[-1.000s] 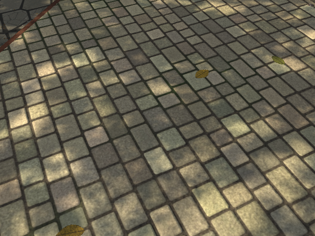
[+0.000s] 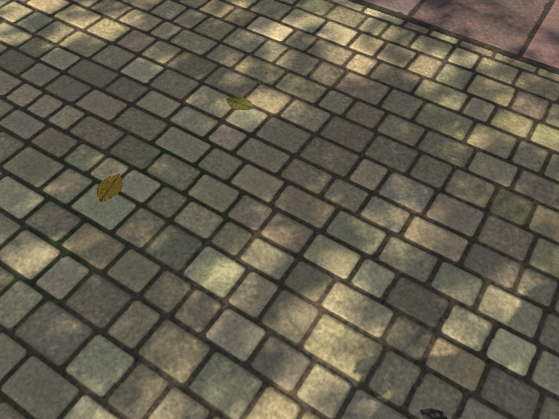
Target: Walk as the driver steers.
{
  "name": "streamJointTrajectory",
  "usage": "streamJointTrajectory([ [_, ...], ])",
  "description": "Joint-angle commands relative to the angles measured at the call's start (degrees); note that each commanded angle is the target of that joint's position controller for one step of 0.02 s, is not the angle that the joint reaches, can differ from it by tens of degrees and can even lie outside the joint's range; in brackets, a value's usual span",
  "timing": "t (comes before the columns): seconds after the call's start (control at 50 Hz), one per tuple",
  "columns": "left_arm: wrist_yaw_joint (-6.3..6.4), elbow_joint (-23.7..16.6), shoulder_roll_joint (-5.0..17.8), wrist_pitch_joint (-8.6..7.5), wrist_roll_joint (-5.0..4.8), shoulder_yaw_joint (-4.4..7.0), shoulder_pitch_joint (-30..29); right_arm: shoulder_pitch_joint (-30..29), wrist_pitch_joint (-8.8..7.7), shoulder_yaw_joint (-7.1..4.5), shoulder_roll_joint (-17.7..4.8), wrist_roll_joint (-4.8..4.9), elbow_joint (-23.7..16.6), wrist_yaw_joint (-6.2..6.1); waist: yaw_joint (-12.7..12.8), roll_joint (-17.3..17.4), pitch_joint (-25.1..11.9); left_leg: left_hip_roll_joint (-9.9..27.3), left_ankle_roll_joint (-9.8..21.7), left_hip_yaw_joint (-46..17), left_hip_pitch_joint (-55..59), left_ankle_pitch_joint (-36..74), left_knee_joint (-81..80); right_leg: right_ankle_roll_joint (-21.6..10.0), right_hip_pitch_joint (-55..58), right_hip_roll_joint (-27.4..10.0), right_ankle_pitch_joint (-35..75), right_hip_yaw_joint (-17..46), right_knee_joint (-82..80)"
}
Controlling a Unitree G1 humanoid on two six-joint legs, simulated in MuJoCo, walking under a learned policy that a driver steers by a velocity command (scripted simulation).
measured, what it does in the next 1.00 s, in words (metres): steps on the spot: right foot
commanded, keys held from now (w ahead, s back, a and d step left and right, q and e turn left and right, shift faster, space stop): no key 0.68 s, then w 0.32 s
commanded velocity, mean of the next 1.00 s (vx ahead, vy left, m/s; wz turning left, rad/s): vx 0.09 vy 0.00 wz -0.09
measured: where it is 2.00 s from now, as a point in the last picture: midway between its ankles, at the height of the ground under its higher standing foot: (300, 359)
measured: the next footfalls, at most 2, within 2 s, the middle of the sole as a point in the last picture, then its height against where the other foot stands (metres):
right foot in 0.22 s outside the picture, level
right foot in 1.40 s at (352, 412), level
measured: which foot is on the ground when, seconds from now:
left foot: down 0.00-1.00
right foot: up 0.00-0.20, down 0.22-0.92, up 0.94-1.00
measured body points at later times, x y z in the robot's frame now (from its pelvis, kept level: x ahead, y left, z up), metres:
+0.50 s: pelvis +0.03 -0.04 +0.00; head +0.04 -0.04 +0.45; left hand +0.18 +0.19 -0.11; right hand +0.13 -0.30 -0.13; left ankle +0.04 +0.10 -0.74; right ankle +0.02 -0.14 -0.73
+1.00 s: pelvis +0.09 +0.00 +0.00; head +0.10 +0.02 +0.45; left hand +0.15 +0.27 -0.14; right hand +0.11 -0.26 -0.13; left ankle +0.06 +0.10 -0.73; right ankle +0.02 -0.13 -0.69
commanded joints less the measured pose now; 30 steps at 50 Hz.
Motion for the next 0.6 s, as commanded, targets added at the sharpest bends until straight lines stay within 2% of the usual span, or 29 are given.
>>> streamJointTrajectory([
  [0.02,0.29,-2.48,0.16,-0.18,0.44,-0.35,6.55,-0.12,-0.52,-1.8,-7.47,0.21,-2.35,-0.17,1.23,6.77,-8.2,14.53,12.92,-11.77,5.17,5.49,-10.16,0.2,3.39,-1.97,1.31,-1.19,-6.98],
  [0.06,0.04,-3.6,0.18,-0.41,0.75,-0.94,4.12,-0.46,-0.21,-2.22,-8.8,0.72,-2.23,-0.22,0.63,6.97,-9.8,15.76,13.36,-11.76,6.23,3.74,-10.24,-0.37,5.83,-3.18,2.66,-1.44,-13.94],
  [0.14,-0.92,-3.81,2.07,-0.68,0.54,-0.81,3.29,0.46,1.03,-2.46,-10.18,1.63,-1.7,0.08,0.14,8.37,-9.59,15.65,11.92,-11.73,5.89,-5.77,-9.47,-2.05,11.88,-2.06,6.66,-4.03,-26.16],
  [0.18,-1.37,-2.79,1.62,-0.81,0.82,-0.65,5.37,1.08,1.63,-1.94,-9.1,2.42,-1.0,0.16,1.73,7.78,-8.76,13.96,9.01,-10.25,3.12,-9.68,-6.58,-4.44,18.67,-0.32,12.33,-6.01,-37.52],
  [0.2,-1.35,-3.19,2.45,-0.76,1.3,-0.46,5.41,3.45,1.61,-1.37,-7.42,2.59,0.06,0.31,1.92,6.97,-8.15,12.11,5.4,-9.1,0.7,-12.45,-4.48,-6.22,22.08,-1.32,14.44,-4.09,-42.44],
  [0.22,-1.01,-4.24,5.73,-0.65,2.23,0.02,5.9,4.43,1.3,-0.38,-4.28,1.69,-0.32,0.79,0.81,-0.62,-8.74,7.91,0.48,-4.61,-3.57,-16.57,4.91,-9.39,25.51,-10.58,15.81,7.6,-47.74],
  [0.24,-0.92,-5.0,8.48,-0.46,2.57,0.33,1.42,4.8,0.51,0.04,-1.83,0.92,-1.66,1.03,-2.55,-13.18,-6.14,1.77,-2.93,0.72,-6.18,-21.56,8.39,-15.59,18.32,-18.78,17.46,16.43,-50.84],
  [0.26,-1.15,-5.88,5.73,-1.45,3.27,-0.16,-0.43,1.01,0.45,-1.05,-6.33,0.6,-1.48,0.68,0.53,-10.22,-4.39,3.03,-3.66,-2.86,-2.42,-22.25,14.6,-17.52,12.56,-18.4,12.45,16.48,-53.2],
  [0.28,-1.29,-5.64,3.5,-2.62,3.58,-0.82,-2.33,1.21,0.66,-1.54,-6.93,1.22,-1.0,0.68,-0.65,-8.97,-3.64,3.21,-3.53,-3.91,-1.96,-20.38,16.7,-16.2,12.3,-16.4,13.07,14.04,-52.94],
  [0.3,-1.45,-5.54,2.96,-3.54,3.04,-0.96,-3.78,2.77,1.11,-1.55,-6.12,1.15,0.42,0.43,-1.31,-8.2,-3.79,3.2,-3.89,-3.78,-1.48,-19.58,17.77,-14.81,13.05,-14.32,17.25,11.16,-51.66],
  [0.32,-1.57,-5.22,2.02,-4.27,2.28,-1.28,-4.25,3.88,1.52,-1.69,-6.32,0.64,1.26,0.31,-1.32,-8.07,-4.05,3.66,-4.51,-4.33,-1.03,-19.06,18.37,-14.23,14.17,-13.74,23.56,9.65,-50.42],
  [0.34,-1.57,-4.72,1.75,-4.58,1.96,-1.44,-4.3,4.57,1.72,-1.54,-5.7,0.63,1.68,0.35,-1.68,-7.03,-4.6,3.96,-5.05,-4.59,0.12,-19.25,18.23,-14.13,15.21,-13.05,31.31,8.12,-48.63],
  [0.38,-1.69,-3.58,1.55,-4.41,1.37,-1.47,-3.09,4.82,1.59,-0.87,-4.02,1.12,2.12,0.52,-1.49,-5.49,-6.46,3.58,-5.79,-3.69,2.69,-17.43,12.64,-13.97,18.74,-11.84,39.72,6.41,-45.31],
  [0.42,-1.7,-2.5,1.59,-4.01,0.61,-1.42,-1.98,5.07,1.42,-0.55,-4.0,1.15,2.8,0.65,-1.71,-4.4,-7.8,3.48,-5.67,-3.4,8.34,-4.58,2.56,-11.86,20.09,-10.04,38.33,5.41,-43.08],
  [0.44,-1.79,-1.93,1.17,-4.1,0.78,-1.5,-0.46,5.42,1.55,-0.72,-5.51,0.81,3.05,0.64,-1.09,-3.21,-8.6,5.02,-5.37,-5.03,11.5,2.74,1.79,-10.02,19.77,-8.63,32.41,5.28,-42.77],
  [0.46,-2.03,-1.44,0.81,-4.3,1.58,-1.61,0.96,5.86,1.82,-1.02,-7.63,0.73,3.05,0.49,0.06,-0.89,-8.17,6.88,-4.71,-6.29,14.11,9.29,2.57,-8.55,17.54,-6.42,25.57,4.34,-42.16],
  [0.48,-2.16,-1.1,1.33,-4.34,1.7,-1.22,3.25,5.27,2.11,-1.88,-10.03,1.71,4.31,0.44,2.09,4.13,-6.22,5.63,-3.09,-5.06,12.29,4.49,5.26,-7.42,16.2,-3.99,22.94,2.24,-43.84],
  [0.5,-1.94,-0.6,1.89,-4.18,1.82,-1.22,0.52,5.41,2.15,-1.45,-7.06,1.94,4.43,0.64,-0.68,2.54,-5.03,4.9,-2.73,-5.03,10.15,0.18,3.95,-6.52,17.06,-3.39,20.94,0.95,-42.63],
  [0.52,-1.7,-0.97,1.4,-3.98,1.37,-1.12,-1.24,5.3,2.09,-1.1,-5.88,1.5,5.14,0.58,-0.73,2.65,-4.26,4.88,-2.95,-5.24,9.43,-1.04,3.1,-6.36,16.76,-3.08,20.22,0.19,-42.03],
  [0.54,-1.42,-0.88,0.69,-3.69,1.2,-1.2,-1.73,4.56,1.97,-1.08,-5.91,1.11,5.45,0.47,-0.51,3.19,-3.87,4.74,-3.18,-5.28,9.11,-0.69,2.73,-6.38,16.7,-3.23,20.52,0.12,-41.84],
  [0.6,-1.21,0.01,0.48,-3.15,1.34,-0.96,-1.15,4.93,1.59,-1.01,-5.5,1.21,6.97,0.12,-0.57,3.33,-3.89,4.57,-3.34,-5.09,9.62,-1.48,2.72,-6.42,16.91,-2.9,20.47,-0.29,-41.76],
])
Over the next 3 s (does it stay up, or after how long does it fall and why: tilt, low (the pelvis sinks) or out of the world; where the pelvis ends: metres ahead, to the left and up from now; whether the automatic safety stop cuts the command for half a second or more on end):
stays up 1.18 -0.06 0.00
